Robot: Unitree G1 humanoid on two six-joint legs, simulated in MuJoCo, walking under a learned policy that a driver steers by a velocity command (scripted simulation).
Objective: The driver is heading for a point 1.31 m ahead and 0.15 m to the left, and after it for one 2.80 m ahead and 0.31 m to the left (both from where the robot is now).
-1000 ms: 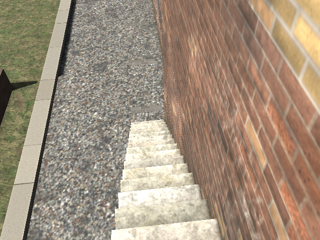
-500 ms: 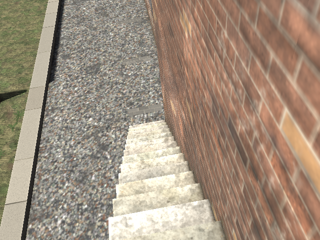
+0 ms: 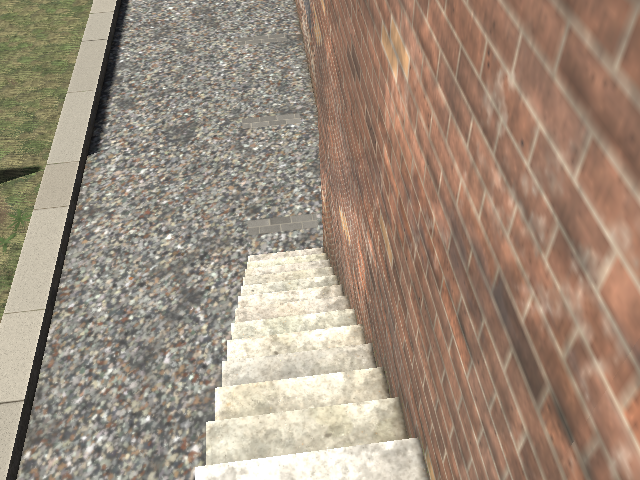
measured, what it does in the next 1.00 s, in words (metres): stands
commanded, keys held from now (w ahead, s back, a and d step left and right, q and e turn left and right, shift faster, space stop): no key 0.90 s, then w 0.10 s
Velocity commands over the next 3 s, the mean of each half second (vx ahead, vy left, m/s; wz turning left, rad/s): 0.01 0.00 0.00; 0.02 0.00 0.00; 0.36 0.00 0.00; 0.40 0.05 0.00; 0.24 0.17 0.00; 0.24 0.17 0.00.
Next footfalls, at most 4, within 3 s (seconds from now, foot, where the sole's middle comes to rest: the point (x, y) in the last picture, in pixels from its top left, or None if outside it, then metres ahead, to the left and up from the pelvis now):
1.28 right None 0.10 -0.11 -0.77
1.64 left None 0.21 0.06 -0.96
1.86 right None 0.39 -0.12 -0.96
2.28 left None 0.48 0.23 -1.16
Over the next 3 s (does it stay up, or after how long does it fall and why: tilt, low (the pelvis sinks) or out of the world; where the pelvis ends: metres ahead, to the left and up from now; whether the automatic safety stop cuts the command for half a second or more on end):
stays up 0.55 0.17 -0.43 its command is cut before an obstacle after 1.8 s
